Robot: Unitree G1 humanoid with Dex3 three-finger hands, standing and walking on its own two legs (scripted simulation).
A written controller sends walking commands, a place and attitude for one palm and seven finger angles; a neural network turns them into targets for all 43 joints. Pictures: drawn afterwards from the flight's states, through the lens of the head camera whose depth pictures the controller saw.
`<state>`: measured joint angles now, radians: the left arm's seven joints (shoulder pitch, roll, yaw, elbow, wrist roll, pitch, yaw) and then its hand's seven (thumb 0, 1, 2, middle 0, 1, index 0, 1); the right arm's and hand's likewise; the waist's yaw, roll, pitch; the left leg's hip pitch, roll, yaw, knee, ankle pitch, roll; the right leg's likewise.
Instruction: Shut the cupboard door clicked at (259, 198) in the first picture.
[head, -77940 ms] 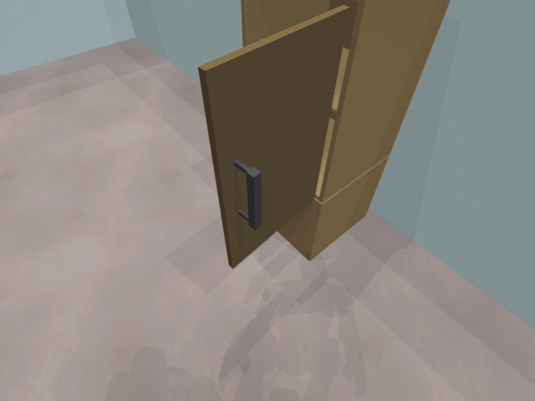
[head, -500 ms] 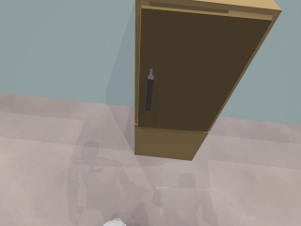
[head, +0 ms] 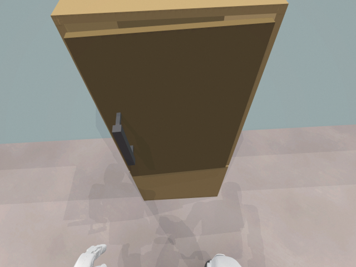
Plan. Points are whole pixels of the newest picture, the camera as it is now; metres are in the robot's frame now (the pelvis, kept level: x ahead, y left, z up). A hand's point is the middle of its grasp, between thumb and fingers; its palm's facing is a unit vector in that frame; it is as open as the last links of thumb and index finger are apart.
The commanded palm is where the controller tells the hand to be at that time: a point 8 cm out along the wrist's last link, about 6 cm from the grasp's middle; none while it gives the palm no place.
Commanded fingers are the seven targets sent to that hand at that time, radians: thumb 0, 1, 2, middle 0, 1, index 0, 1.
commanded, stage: come to a stop and stand still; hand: left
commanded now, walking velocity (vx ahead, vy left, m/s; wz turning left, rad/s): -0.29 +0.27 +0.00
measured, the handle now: (125, 140) +0.43 +0.15 -0.03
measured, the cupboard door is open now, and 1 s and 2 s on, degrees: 3 3 3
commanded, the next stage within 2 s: look again from close up in 1.10 s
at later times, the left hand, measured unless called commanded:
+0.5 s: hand out of the picture +0.01 +0.26 -0.17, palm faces +0.11 -0.97 -0.22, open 7.4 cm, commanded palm none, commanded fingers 0.00 0.90 0.90 -0.20 -0.30 -0.20 -0.30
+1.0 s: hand out of the picture -0.05 +0.20 -0.16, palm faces +0.02 -0.99 -0.15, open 7.3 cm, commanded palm none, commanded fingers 0.00 0.90 0.90 -0.20 -0.30 -0.20 -0.30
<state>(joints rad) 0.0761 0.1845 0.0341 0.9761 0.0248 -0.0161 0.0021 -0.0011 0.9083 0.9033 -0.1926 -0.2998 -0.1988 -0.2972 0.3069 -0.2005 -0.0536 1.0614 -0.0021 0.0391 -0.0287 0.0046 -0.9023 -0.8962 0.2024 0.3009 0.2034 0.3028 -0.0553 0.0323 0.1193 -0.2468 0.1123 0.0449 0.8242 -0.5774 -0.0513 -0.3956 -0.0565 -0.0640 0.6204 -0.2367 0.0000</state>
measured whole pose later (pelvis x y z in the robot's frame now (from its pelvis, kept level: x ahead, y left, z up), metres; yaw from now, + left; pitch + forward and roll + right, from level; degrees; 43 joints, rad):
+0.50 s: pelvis -0.02 +0.05 +0.01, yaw +2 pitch +0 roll -1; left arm 0.21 0.26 0.07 1.01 0.02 0.07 0.02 0.00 0.91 0.90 -0.19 -0.30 -0.20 -0.30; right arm 0.16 -0.16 0.00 0.95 -0.02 0.03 -0.03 0.00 -0.90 -0.90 0.20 0.30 0.20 0.30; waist 0.04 -0.06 0.06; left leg -0.22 -0.01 0.03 0.51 -0.28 0.05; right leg -0.39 -0.01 0.03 0.88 -0.42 0.02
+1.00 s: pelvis -0.05 +0.04 +0.02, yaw +0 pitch -2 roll +0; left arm 0.28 0.14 0.00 1.14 0.01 0.02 0.03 0.01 0.92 0.90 -0.20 -0.30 -0.20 -0.30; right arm 0.33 -0.14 -0.01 1.16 -0.01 0.02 -0.03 0.00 -0.91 -0.90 0.20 0.30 0.20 0.30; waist -0.01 -0.03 0.03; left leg -0.18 -0.01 0.06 0.37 -0.16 0.03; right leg -0.10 0.01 0.01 0.38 -0.25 -0.01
